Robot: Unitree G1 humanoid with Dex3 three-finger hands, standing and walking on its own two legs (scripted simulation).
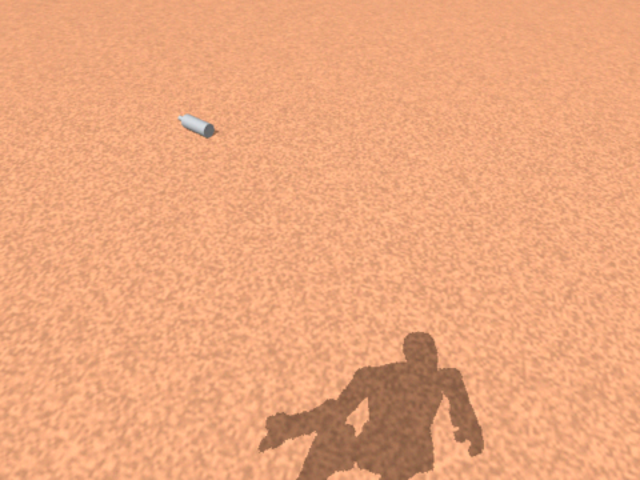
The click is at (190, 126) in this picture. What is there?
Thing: lying bottle
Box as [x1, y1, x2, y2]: [178, 114, 213, 137]
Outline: 178,116 178,119 181,121 183,126 206,137 209,137 213,132 213,126 205,121 189,114
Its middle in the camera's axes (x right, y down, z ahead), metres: -0.73 -0.70 +2.25
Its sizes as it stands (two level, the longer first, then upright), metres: 0.240 0.081 0.081
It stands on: the floor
